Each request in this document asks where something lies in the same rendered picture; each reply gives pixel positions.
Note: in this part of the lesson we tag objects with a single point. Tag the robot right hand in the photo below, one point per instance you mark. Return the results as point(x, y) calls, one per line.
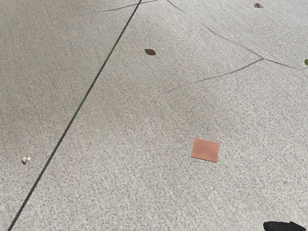
point(282, 226)

